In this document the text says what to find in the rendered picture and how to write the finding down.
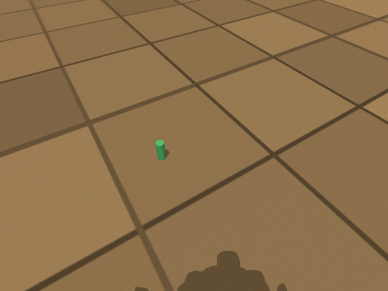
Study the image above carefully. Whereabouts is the can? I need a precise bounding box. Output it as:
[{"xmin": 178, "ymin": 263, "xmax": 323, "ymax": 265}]
[{"xmin": 155, "ymin": 140, "xmax": 166, "ymax": 161}]

